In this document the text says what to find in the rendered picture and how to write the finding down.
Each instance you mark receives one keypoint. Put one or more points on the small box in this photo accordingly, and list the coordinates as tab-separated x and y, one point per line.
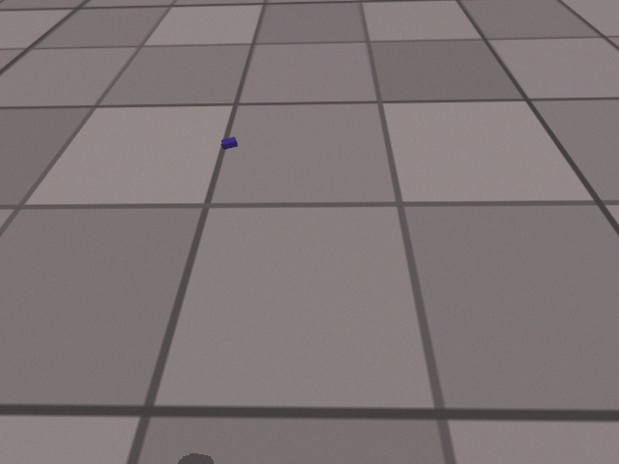
229	143

